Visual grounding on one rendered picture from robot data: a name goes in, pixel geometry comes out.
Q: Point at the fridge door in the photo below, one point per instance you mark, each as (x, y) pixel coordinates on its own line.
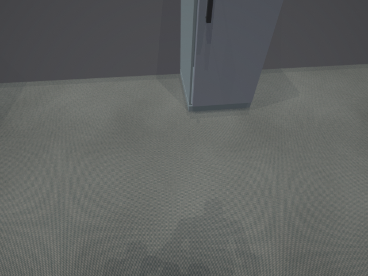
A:
(230, 51)

